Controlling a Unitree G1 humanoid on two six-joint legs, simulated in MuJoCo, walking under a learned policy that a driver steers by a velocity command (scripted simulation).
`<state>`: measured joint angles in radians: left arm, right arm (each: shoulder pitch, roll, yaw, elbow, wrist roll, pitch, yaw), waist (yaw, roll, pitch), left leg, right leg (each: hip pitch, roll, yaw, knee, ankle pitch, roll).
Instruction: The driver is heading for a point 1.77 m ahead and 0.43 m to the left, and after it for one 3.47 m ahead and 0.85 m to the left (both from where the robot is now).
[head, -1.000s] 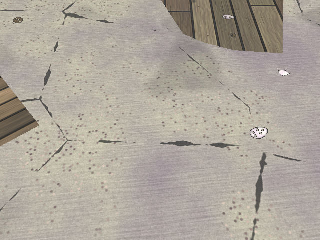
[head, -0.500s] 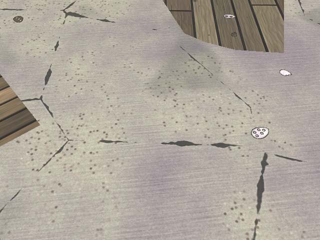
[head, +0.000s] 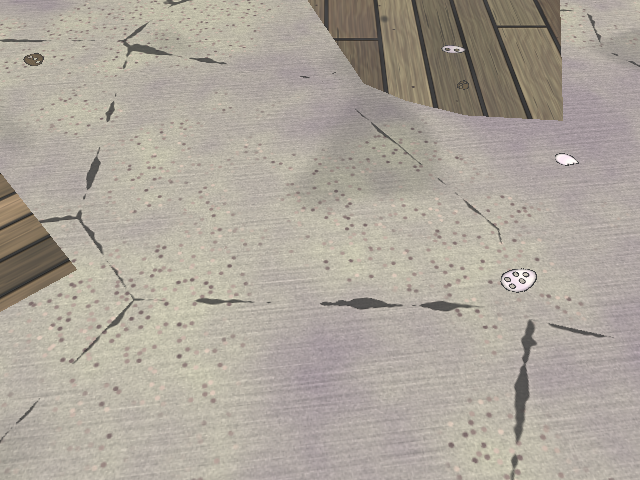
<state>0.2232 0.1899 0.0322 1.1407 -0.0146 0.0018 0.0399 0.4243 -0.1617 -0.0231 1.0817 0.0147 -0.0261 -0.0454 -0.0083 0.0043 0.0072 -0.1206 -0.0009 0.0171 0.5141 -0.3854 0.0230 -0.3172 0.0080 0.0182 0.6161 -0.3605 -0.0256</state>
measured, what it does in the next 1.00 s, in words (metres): walks ahead, turning left: left foot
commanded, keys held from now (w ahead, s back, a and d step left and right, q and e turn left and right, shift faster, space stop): w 0.26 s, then w+q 0.72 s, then w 0.02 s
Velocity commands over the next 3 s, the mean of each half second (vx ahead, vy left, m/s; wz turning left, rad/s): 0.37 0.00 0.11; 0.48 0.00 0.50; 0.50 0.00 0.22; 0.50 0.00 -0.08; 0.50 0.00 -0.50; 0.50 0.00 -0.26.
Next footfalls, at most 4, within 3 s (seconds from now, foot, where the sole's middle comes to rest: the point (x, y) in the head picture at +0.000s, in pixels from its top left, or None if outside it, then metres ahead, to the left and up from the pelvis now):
0.66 left None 0.45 0.12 -0.77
1.14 right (326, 376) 0.77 0.02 -0.77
1.66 left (183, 329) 0.91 0.37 -0.77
2.22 right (236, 222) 1.27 0.27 -0.77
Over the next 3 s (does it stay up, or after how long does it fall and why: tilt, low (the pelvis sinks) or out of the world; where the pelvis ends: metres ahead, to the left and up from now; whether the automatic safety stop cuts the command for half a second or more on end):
stays up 1.50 0.42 0.02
